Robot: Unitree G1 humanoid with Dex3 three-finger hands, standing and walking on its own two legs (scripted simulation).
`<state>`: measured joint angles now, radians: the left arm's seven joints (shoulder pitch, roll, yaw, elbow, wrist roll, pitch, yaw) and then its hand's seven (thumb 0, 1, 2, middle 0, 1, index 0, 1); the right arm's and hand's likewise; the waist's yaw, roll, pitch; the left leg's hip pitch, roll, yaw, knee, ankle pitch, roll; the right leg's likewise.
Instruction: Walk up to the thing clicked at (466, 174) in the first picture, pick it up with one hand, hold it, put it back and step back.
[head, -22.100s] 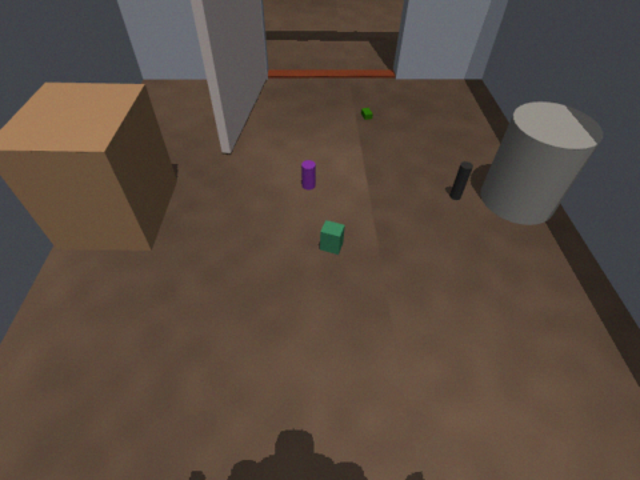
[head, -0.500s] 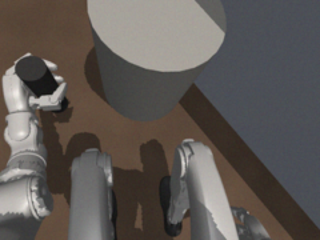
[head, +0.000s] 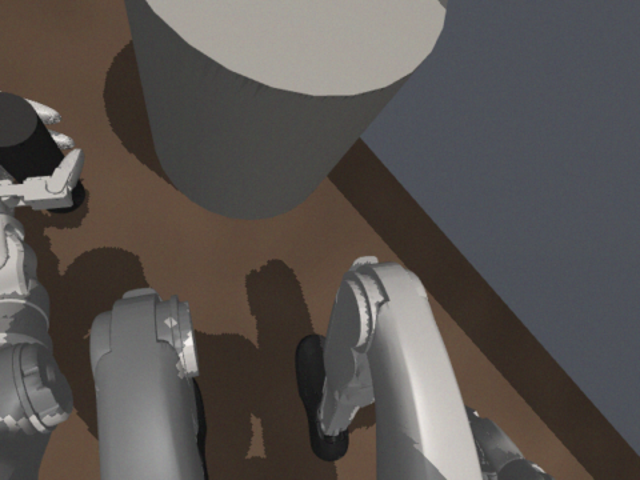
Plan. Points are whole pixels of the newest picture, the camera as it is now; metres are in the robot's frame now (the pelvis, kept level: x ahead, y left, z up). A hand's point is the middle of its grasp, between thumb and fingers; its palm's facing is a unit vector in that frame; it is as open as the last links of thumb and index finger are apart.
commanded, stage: crouch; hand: left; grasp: from the side
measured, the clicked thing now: (37, 164) +0.47 +0.26 -0.09
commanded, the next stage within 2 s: lower in 0.18 s
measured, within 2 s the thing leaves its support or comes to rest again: rests again in 1.48 s
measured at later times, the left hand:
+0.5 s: hand (63, 176) +0.48 +0.25 -0.14, palm faces +0.22 -0.98 -0.02, open 7.2 cm
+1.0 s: hand (76, 187) +0.48 +0.25 -0.19, palm faces +0.22 -0.97 -0.02, open 7.1 cm
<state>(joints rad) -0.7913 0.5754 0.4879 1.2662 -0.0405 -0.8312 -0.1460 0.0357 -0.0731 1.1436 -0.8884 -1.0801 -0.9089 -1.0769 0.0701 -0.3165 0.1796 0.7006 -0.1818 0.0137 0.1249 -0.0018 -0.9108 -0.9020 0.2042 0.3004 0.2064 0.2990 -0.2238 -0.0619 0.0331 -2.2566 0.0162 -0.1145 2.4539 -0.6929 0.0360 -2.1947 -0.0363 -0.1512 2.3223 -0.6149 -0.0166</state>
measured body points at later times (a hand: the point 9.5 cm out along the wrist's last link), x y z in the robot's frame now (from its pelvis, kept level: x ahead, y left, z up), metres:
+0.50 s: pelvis +0.00 +0.00 -0.02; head +0.24 +0.11 +0.34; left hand +0.46 +0.30 -0.13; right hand +0.09 -0.27 -0.10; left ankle +0.08 +0.11 -0.29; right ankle +0.12 -0.11 -0.29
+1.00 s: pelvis -0.01 +0.01 -0.03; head +0.26 +0.15 +0.31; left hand +0.46 +0.30 -0.18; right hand +0.10 -0.26 -0.08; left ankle +0.08 +0.11 -0.29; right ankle +0.12 -0.11 -0.29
